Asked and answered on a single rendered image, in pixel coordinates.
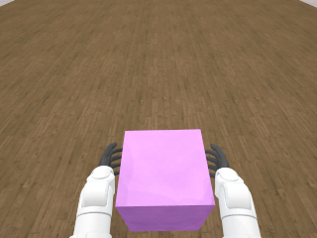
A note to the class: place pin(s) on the robot left forearm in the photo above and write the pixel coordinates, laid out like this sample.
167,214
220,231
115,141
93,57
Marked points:
94,211

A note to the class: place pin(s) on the robot right forearm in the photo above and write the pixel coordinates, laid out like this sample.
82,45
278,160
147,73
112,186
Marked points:
237,210

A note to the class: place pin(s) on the left robot hand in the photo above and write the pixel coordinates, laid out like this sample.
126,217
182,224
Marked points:
106,159

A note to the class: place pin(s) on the carton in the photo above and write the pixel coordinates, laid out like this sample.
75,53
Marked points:
164,182

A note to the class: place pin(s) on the right robot hand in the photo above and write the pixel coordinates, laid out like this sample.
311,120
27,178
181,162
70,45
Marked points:
220,161

